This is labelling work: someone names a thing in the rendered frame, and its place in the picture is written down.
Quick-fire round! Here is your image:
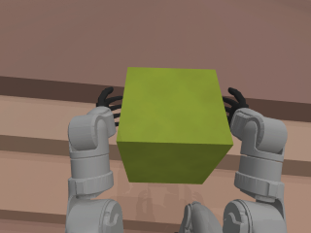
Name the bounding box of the robot left upper arm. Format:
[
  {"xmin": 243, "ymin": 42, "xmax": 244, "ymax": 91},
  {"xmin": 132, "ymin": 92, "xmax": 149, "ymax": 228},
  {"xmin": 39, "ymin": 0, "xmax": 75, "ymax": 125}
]
[{"xmin": 65, "ymin": 198, "xmax": 123, "ymax": 233}]

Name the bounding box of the robot right hand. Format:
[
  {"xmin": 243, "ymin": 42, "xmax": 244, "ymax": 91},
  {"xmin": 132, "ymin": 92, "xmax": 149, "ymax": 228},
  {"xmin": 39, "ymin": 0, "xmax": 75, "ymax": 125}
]
[{"xmin": 222, "ymin": 87, "xmax": 249, "ymax": 132}]

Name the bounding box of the robot right upper arm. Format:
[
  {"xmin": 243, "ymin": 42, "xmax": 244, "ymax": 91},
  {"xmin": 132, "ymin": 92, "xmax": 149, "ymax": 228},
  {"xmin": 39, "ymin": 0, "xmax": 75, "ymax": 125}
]
[{"xmin": 223, "ymin": 199, "xmax": 287, "ymax": 233}]

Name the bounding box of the right robot thigh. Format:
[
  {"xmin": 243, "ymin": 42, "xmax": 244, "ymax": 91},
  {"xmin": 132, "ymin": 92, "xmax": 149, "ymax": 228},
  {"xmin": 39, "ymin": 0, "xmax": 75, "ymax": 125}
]
[{"xmin": 183, "ymin": 203, "xmax": 224, "ymax": 233}]

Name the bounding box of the robot right shin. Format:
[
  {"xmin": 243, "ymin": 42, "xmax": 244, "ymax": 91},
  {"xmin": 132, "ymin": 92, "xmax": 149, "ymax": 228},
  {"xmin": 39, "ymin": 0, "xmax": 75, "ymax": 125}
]
[{"xmin": 179, "ymin": 201, "xmax": 201, "ymax": 233}]

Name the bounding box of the robot left hand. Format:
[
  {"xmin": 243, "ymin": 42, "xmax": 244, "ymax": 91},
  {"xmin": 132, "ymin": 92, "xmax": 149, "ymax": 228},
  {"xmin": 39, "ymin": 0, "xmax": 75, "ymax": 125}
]
[{"xmin": 96, "ymin": 86, "xmax": 123, "ymax": 127}]

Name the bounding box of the carton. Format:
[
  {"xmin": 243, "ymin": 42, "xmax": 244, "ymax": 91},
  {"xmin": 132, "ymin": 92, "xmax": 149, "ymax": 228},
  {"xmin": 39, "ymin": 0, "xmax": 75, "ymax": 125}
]
[{"xmin": 116, "ymin": 67, "xmax": 234, "ymax": 184}]

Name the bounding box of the robot right forearm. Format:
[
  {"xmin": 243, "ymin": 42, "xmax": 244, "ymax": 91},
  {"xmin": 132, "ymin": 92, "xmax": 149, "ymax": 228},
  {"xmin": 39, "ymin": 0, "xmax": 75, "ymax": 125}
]
[{"xmin": 229, "ymin": 108, "xmax": 288, "ymax": 233}]

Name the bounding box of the robot left forearm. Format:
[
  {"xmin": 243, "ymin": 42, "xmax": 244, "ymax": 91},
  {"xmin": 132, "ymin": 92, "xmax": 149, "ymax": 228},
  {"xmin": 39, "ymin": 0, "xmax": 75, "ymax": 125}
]
[{"xmin": 65, "ymin": 106, "xmax": 117, "ymax": 233}]

